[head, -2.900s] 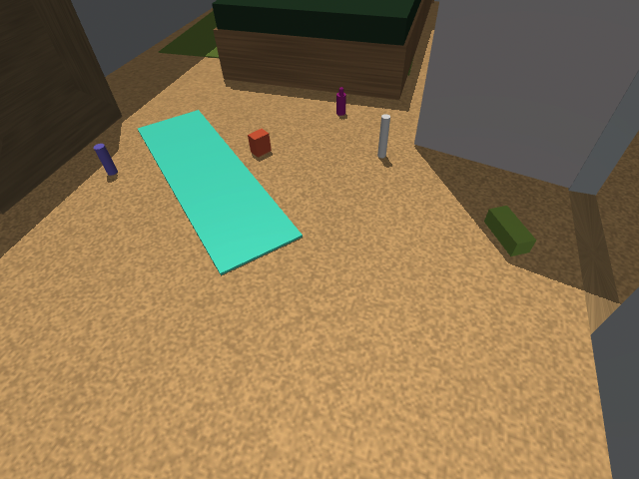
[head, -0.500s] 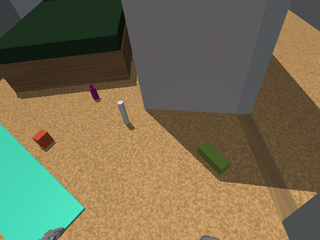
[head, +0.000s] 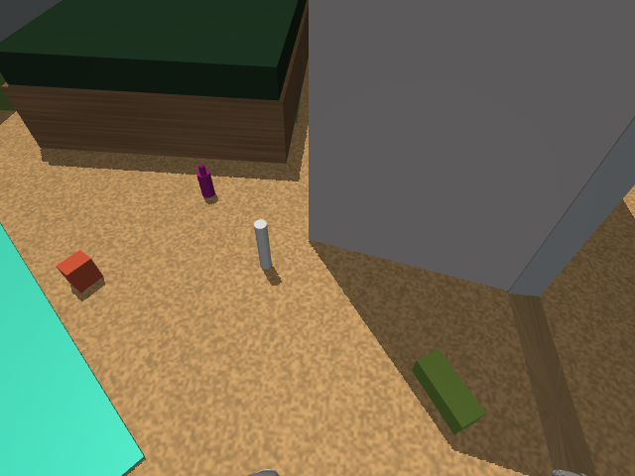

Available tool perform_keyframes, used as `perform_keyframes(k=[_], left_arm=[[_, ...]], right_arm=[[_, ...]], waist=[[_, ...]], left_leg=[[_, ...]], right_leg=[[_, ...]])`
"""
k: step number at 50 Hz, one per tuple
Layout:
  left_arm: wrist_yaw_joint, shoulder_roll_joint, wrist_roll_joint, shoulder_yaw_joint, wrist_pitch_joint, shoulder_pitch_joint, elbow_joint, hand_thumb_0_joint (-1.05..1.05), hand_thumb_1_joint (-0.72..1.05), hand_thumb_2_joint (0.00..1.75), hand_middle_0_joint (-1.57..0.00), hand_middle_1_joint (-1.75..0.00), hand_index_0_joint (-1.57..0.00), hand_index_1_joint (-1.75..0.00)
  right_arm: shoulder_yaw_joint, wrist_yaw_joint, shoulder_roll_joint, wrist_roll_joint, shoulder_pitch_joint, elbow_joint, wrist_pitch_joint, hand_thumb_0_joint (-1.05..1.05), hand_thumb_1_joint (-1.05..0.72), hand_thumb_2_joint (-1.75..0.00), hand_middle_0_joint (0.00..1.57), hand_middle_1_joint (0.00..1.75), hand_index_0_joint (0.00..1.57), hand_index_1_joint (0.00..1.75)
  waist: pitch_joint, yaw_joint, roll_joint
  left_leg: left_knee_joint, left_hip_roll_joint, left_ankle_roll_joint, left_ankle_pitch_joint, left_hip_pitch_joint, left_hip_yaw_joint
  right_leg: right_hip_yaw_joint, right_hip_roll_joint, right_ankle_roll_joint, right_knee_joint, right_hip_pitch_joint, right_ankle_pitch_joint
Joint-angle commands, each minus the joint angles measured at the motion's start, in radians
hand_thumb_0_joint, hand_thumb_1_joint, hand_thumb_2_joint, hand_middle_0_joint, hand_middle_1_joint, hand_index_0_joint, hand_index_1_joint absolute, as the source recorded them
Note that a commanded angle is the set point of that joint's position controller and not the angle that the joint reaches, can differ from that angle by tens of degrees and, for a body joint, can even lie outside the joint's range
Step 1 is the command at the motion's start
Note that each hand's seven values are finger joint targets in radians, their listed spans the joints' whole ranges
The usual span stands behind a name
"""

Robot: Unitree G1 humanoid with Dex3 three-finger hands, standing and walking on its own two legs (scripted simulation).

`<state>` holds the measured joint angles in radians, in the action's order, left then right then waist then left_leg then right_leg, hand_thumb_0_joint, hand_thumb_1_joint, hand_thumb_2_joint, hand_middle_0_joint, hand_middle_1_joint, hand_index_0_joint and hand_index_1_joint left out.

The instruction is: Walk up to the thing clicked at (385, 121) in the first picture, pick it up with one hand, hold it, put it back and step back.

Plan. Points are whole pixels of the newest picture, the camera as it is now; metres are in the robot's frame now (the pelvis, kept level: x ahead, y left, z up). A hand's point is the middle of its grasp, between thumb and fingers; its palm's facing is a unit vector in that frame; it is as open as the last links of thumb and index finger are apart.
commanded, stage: walk up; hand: left
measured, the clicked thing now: (263, 245) +0.97 +0.27 -0.64
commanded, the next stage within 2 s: none
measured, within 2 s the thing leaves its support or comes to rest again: neither
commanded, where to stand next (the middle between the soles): +0.66 +0.01 m, yaw -2 degrees
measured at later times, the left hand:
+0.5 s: hand (189, 355) +0.32 +0.24 -0.11, palm faces -0.07 -0.90 -0.42, open 7.4 cm
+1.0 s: hand (173, 321) +0.39 +0.29 -0.14, palm faces +0.03 -0.92 -0.38, open 7.4 cm
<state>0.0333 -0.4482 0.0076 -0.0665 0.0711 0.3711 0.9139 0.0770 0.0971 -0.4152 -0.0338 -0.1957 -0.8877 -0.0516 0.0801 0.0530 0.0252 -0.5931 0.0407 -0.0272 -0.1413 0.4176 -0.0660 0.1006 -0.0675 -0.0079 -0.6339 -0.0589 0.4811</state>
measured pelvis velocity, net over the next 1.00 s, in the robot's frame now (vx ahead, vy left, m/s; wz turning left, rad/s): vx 0.37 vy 0.01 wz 0.03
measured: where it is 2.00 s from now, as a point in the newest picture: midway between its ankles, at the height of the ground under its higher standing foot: (318, 349)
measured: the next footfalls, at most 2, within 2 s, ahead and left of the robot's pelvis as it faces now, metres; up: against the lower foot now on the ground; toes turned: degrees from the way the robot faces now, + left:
right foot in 0.44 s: +0.35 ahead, -0.14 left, +0.00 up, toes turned -7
left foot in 0.98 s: +0.51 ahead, +0.14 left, +0.00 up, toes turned +5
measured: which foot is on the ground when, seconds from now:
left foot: down 0.00-0.48, up 0.50-0.96, down 0.98-1.00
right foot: down 0.00-0.00, up 0.02-0.42, down 0.44-1.00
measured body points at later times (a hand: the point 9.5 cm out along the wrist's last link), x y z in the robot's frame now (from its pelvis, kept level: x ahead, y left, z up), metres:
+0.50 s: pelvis +0.21 -0.03 +0.00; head +0.23 -0.06 +0.45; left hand +0.32 +0.29 -0.09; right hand +0.23 -0.35 -0.13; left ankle +0.11 +0.11 -0.70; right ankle +0.31 -0.13 -0.72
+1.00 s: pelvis +0.37 +0.01 +0.00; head +0.38 +0.02 +0.45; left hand +0.39 +0.34 -0.11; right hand +0.46 -0.32 -0.10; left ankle +0.47 +0.13 -0.72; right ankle +0.31 -0.13 -0.72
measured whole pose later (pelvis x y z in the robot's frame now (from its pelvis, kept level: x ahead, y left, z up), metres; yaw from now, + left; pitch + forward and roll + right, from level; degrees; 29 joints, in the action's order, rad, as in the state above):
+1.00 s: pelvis +0.37 +0.01 +0.00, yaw +2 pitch -3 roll -2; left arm 0.03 -0.44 0.01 -0.07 0.07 0.37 0.89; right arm 0.07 0.09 -0.41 -0.03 -0.26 -0.90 -0.03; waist 0.07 0.03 0.00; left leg -0.58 0.07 -0.02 -0.15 0.38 -0.03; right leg 0.13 -0.06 0.01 -0.57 -0.09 0.42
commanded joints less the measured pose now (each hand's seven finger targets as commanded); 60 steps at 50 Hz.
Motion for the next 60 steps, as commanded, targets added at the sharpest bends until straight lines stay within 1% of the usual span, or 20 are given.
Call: perform_keyframes(k=[1, 4, 6, 13, 17, 21, 22, 24, 25, 29, 31, 36, 43, 46, 49, 50, 51, 52, 56, 60], left_arm=[[-0.027, -0.211, -0.014, -0.031, 0.018, 0.033, -0.099, 0.0, 0.9, 0.9, -0.2, -0.3, -0.2, -0.3], [-0.014, -0.201, -0.02, -0.023, 0.025, -0.015, -0.069, 0.0, 0.9, 0.9, -0.2, -0.3, -0.2, -0.3], [-0.003, -0.177, -0.026, -0.025, 0.013, 0.029, -0.047, 0.0, 0.9, 0.9, -0.2, -0.3, -0.2, -0.3], [0.027, -0.146, -0.005, -0.029, 0.003, -0.108, -0.093, 0.0, 0.9, 0.9, -0.2, -0.3, -0.2, -0.3], [0.032, -0.129, -0.001, -0.036, 0.015, -0.171, -0.098, 0.0, 0.9, 0.9, -0.2, -0.3, -0.2, -0.3], [0.016, -0.159, 0.003, -0.057, 0.027, -0.055, -0.055, 0.0, 0.9, 0.9, -0.2, -0.3, -0.2, -0.3], [0.003, -0.195, 0.007, -0.072, 0.037, 0.033, -0.032, 0.0, 0.9, 0.9, -0.2, -0.3, -0.2, -0.3], [-0.014, -0.317, 0.002, -0.1, 0.042, 0.088, -0.051, 0.0, 0.9, 0.9, -0.2, -0.3, -0.2, -0.3], [-0.016, -0.315, -0.013, -0.096, 0.036, 0.032, -0.062, 0.0, 0.9, 0.9, -0.2, -0.3, -0.2, -0.3], [-0.023, -0.215, -0.019, -0.06, 0.04, -0.071, -0.085, 0.0, 0.9, 0.9, -0.2, -0.3, -0.2, -0.3], [-0.02, -0.202, -0.015, -0.054, 0.046, -0.074, -0.093, 0.0, 0.9, 0.9, -0.2, -0.3, -0.2, -0.3], [-0.02, -0.203, -0.003, -0.066, 0.052, -0.06, -0.12, 0.0, 0.9, 0.9, -0.2, -0.3, -0.2, -0.3], [-0.016, -0.232, 0.004, -0.079, 0.046, -0.049, -0.126, 0.0, 0.9, 0.9, -0.2, -0.3, -0.2, -0.3], [-0.017, -0.248, 0.002, -0.076, 0.041, -0.057, -0.126, 0.0, 0.9, 0.9, -0.2, -0.3, -0.2, -0.3], [-0.016, -0.194, -0.001, -0.046, 0.031, -0.029, -0.122, 0.0, 0.9, 0.9, -0.2, -0.3, -0.2, -0.3], [-0.013, -0.122, -0.003, -0.022, 0.027, 0.019, -0.128, 0.0, 0.9, 0.9, -0.2, -0.3, -0.2, -0.3], [-0.011, -0.076, -0.017, -0.013, 0.019, 0.066, -0.125, 0.0, 0.9, 0.9, -0.2, -0.3, -0.2, -0.3], [-0.027, -0.188, -0.007, -0.037, 0.009, 0.041, -0.101, 0.0, 0.9, 0.9, -0.2, -0.3, -0.2, -0.3], [-0.011, -0.186, -0.019, -0.029, -0.001, 0.046, -0.057, 0.0, 0.9, 0.9, -0.2, -0.3, -0.2, -0.3], [0.002, -0.155, -0.013, -0.027, -0.011, 0.057, -0.051, 0.0, 0.9, 0.9, -0.2, -0.3, -0.2, -0.3]], right_arm=[[0.109, -0.046, -0.366, 0.028, -0.229, 0.065, -0.039, 0.0, -0.9, -0.9, 0.2, 0.3, 0.2, 0.3], [0.062, -0.062, -0.26, 0.044, -0.122, 0.093, -0.041, 0.0, -0.9, -0.9, 0.2, 0.3, 0.2, 0.3], [0.049, -0.06, -0.235, 0.05, -0.105, 0.091, -0.052, 0.0, -0.9, -0.9, 0.2, 0.3, 0.2, 0.3], [0.057, -0.055, -0.256, 0.034, -0.104, 0.113, -0.061, 0.0, -0.9, -0.9, 0.2, 0.3, 0.2, 0.3], [0.054, -0.052, -0.241, 0.03, -0.113, 0.117, -0.048, 0.0, -0.9, -0.9, 0.2, 0.3, 0.2, 0.3], [0.048, -0.059, -0.225, 0.035, -0.097, 0.144, -0.032, 0.0, -0.9, -0.9, 0.2, 0.3, 0.2, 0.3], [0.028, -0.057, -0.176, 0.037, -0.133, 0.145, -0.034, 0.0, -0.9, -0.9, 0.2, 0.3, 0.2, 0.3], [0.014, -0.059, -0.165, 0.039, -0.204, 0.138, -0.022, 0.0, -0.9, -0.9, 0.2, 0.3, 0.2, 0.3], [0.029, -0.071, -0.233, 0.032, -0.19, 0.113, -0.01, 0.0, -0.9, -0.9, 0.2, 0.3, 0.2, 0.3], [0.024, -0.059, -0.194, 0.047, -0.195, 0.056, 0.001, 0.0, -0.9, -0.9, 0.2, 0.3, 0.2, 0.3], [0.025, -0.05, -0.181, 0.036, -0.211, 0.038, 0.013, 0.0, -0.9, -0.9, 0.2, 0.3, 0.2, 0.3], [0.036, -0.032, -0.183, 0.023, -0.134, 0.055, 0.025, 0.0, -0.9, -0.9, 0.2, 0.3, 0.2, 0.3], [0.039, -0.009, -0.173, 0.003, 0.0, 0.093, 0.006, 0.0, -0.9, -0.9, 0.2, 0.3, 0.2, 0.3], [0.043, -0.008, -0.178, 0.006, -0.012, 0.091, -0.005, 0.0, -0.9, -0.9, 0.2, 0.3, 0.2, 0.3], [0.062, -0.028, -0.224, 0.001, -0.187, 0.035, -0.022, 0.0, -0.9, -0.9, 0.2, 0.3, 0.2, 0.3], [0.087, -0.044, -0.297, -0.01, -0.287, 0.021, -0.028, 0.0, -0.9, -0.9, 0.2, 0.3, 0.2, 0.3], [0.089, -0.055, -0.34, -0.002, -0.249, 0.063, -0.034, 0.0, -0.9, -0.9, 0.2, 0.3, 0.2, 0.3], [0.094, -0.053, -0.352, 0.029, -0.234, 0.071, -0.03, 0.0, -0.9, -0.9, 0.2, 0.3, 0.2, 0.3], [0.05, -0.065, -0.232, 0.037, -0.112, 0.102, -0.034, 0.0, -0.9, -0.9, 0.2, 0.3, 0.2, 0.3], [0.053, -0.065, -0.239, 0.031, -0.106, 0.121, -0.042, 0.0, -0.9, -0.9, 0.2, 0.3, 0.2, 0.3]], waist=[[-0.231, -0.142, -0.25], [-0.065, -0.091, -0.086], [-0.041, -0.056, -0.116], [0.028, -0.079, -0.175], [-0.003, -0.089, -0.161], [-0.097, -0.012, -0.054], [-0.167, 0.029, 0.063], [-0.192, 0.045, 0.224], [-0.167, 0.036, 0.155], [-0.052, -0.041, 0.129], [-0.031, -0.049, 0.136], [0.008, -0.034, 0.099], [0.038, -0.007, 0.099], [0.015, -0.023, 0.077], [-0.089, -0.119, -0.09], [-0.153, -0.157, -0.315], [-0.124, -0.114, -0.38], [-0.122, -0.127, -0.264], [0.013, -0.06, -0.135], [-0.004, -0.06, -0.195]], left_leg=[[0.308, 0.404, -0.263, -0.352, -0.632, 0.754], [0.301, 0.266, -0.16, 0.062, -0.368, 0.36], [0.31, 0.224, -0.154, 0.145, -0.268, 0.228], [0.377, 0.209, -0.204, 0.033, -0.252, 0.136], [0.288, 0.171, -0.167, 0.166, -0.278, 0.085], [0.046, 0.153, -0.12, 0.174, -0.205, 0.058], [-0.149, 0.086, -0.092, 0.116, -0.143, 0.006], [-0.514, -0.081, -0.025, -0.385, 0.2, 0.02], [-0.577, -0.019, -0.024, -0.388, 0.198, 0.088], [-0.491, 0.021, -0.012, -0.181, 0.116, 0.168], [-0.462, 0.006, -0.001, -0.115, 0.075, 0.147], [-0.316, 0.018, 0.046, -0.022, 0.162, 0.148], [-0.049, 0.079, 0.025, -0.012, 0.085, 0.084], [0.0, 0.066, -0.004, -0.052, -0.024, 0.054], [0.096, -0.009, -0.037, -0.116, -0.346, 0.021], [0.205, 0.135, -0.088, -0.328, -0.477, 0.256], [0.325, 0.314, -0.159, -0.411, -0.551, 0.66], [0.346, 0.388, -0.243, -0.419, -0.498, 0.734], [0.349, 0.213, -0.114, -0.141, -0.231, 0.28], [0.38, 0.207, -0.175, -0.182, -0.235, 0.208]], right_leg=[[-0.132, 0.056, -0.055, -0.585, -0.614, 0.056], [-0.222, 0.002, -0.043, -0.525, -0.524, -0.12], [-0.181, -0.021, -0.027, -0.463, -0.45, -0.163], [-0.086, -0.058, 0.017, -0.141, -0.477, -0.286], [-0.038, -0.015, -0.005, 0.024, -0.376, -0.374], [-0.024, 0.034, -0.039, 0.134, -0.069, -0.353], [-0.071, 0.006, -0.059, 0.177, 0.079, -0.305], [-0.703, -0.374, -0.202, 0.368, 0.254, -0.073], [-0.747, -0.4, -0.257, 0.362, 0.177, -0.023], [-0.319, -0.188, -0.095, 0.38, -0.054, -0.278], [-0.23, -0.15, -0.097, 0.395, -0.127, -0.34], [-0.183, -0.172, -0.13, 0.448, -0.092, -0.239], [-0.167, -0.218, -0.187, 0.412, -0.111, -0.098], [-0.18, -0.235, -0.185, 0.343, -0.135, -0.15], [-0.072, -0.132, -0.129, -0.013, -0.23, -0.401], [-0.005, -0.04, -0.077, -0.333, -0.36, -0.343], [-0.035, 0.117, -0.027, -0.474, -0.608, 0.017], [-0.109, 0.054, -0.048, -0.554, -0.607, 0.065], [-0.2, -0.02, -0.042, -0.446, -0.486, -0.149], [-0.145, -0.02, 0.003, -0.343, -0.473, -0.23]])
